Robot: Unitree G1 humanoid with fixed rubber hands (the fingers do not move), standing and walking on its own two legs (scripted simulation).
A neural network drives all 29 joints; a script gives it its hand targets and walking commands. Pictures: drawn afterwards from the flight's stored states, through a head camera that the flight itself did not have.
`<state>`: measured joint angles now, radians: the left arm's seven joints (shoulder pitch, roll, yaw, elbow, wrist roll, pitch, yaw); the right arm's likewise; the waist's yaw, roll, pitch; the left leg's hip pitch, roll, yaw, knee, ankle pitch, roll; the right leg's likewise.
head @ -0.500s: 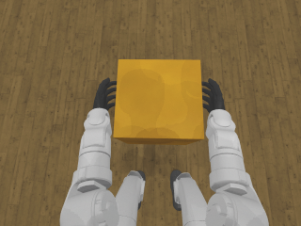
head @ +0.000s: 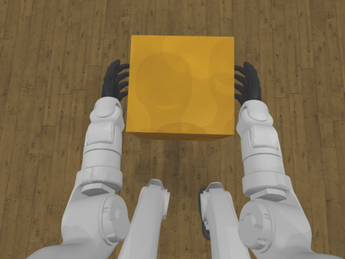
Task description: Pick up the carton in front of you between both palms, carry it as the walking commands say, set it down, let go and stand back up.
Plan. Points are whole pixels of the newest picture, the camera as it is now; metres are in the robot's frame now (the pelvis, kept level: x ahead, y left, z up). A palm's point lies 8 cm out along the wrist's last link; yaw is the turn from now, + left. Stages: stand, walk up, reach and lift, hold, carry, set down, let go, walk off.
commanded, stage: set down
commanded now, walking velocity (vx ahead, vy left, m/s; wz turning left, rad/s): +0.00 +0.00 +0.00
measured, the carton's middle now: (180, 99) +0.48 +0.03 -0.18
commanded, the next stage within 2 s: none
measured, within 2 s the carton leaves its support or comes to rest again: rests again in 1.16 s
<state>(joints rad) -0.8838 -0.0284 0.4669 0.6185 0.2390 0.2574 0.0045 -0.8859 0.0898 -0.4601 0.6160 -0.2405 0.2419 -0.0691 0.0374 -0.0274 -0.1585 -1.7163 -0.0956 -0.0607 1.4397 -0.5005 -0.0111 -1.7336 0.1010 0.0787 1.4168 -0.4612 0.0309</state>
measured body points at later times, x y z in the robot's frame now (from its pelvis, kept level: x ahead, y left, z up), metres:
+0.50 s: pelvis -0.04 +0.00 -0.12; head +0.31 +0.02 +0.16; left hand +0.50 +0.20 -0.26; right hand +0.52 -0.10 -0.26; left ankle +0.05 +0.11 -0.55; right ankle +0.07 -0.12 -0.55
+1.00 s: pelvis -0.03 +0.01 -0.20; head +0.35 +0.03 +0.03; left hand +0.54 +0.20 -0.37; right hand +0.55 -0.10 -0.38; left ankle +0.05 +0.11 -0.55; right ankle +0.07 -0.12 -0.55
